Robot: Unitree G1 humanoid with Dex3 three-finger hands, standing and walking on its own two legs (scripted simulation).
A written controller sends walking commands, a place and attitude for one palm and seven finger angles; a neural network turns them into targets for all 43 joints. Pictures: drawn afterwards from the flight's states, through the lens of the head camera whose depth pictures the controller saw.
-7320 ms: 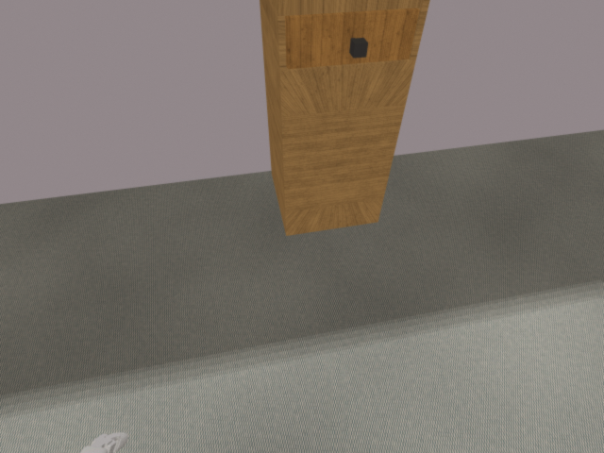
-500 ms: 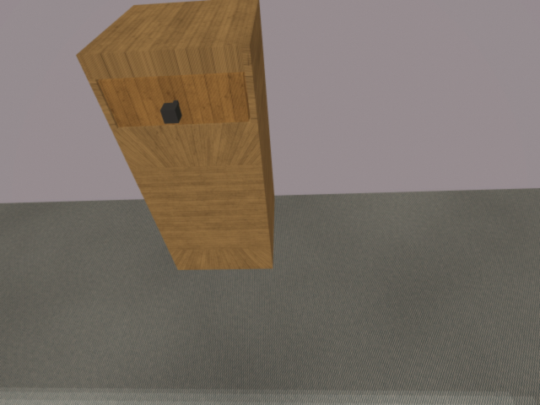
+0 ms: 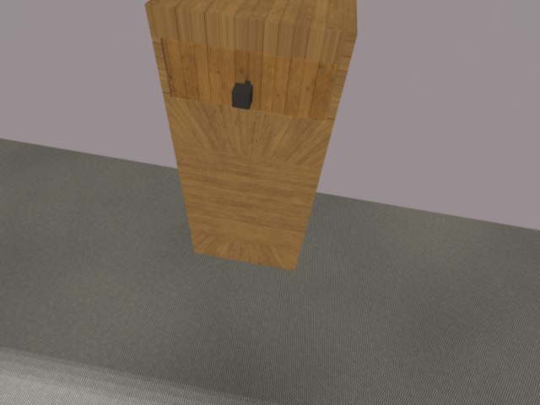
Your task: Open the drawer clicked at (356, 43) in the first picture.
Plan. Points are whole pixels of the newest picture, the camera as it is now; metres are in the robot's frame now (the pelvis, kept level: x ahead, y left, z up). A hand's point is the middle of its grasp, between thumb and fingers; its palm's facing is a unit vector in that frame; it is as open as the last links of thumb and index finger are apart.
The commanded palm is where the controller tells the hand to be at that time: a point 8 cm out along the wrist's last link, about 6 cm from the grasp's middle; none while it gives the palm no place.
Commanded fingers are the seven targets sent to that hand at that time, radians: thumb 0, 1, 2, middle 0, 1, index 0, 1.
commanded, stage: take the last steps up to it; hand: left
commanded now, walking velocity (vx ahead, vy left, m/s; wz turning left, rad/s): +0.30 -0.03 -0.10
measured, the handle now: (244, 91) +0.72 +0.16 +0.07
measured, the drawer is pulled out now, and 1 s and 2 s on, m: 0.00 0.00 0.00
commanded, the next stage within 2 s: come to a stop and stand still in 0.40 s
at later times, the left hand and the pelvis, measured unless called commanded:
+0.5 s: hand (201, 312) +0.29 +0.16 -0.16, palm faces -0.11 -0.98 -0.17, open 7.4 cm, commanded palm none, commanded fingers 0.00 0.90 0.90 -0.20 -0.30 -0.20 -0.30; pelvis +0.17 +0.00 +0.00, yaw -3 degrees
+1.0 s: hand (173, 322) +0.27 +0.21 -0.15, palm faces +0.02 -0.96 -0.28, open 7.4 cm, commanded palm none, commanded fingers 0.00 0.90 0.90 -0.20 -0.30 -0.20 -0.30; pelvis +0.19 +0.02 +0.01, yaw -3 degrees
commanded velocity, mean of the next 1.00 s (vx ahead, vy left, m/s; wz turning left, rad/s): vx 0.01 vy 0.02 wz -0.04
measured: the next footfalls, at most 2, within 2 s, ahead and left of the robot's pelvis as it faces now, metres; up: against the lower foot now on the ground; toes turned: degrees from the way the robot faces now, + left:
right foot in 0.54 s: +0.30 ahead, -0.10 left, +0.00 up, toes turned -11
left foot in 1.06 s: +0.21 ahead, +0.14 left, +0.00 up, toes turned +1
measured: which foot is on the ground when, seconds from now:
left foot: down 0.00-0.54, up 0.56-1.00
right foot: up 0.00-0.52, down 0.54-1.00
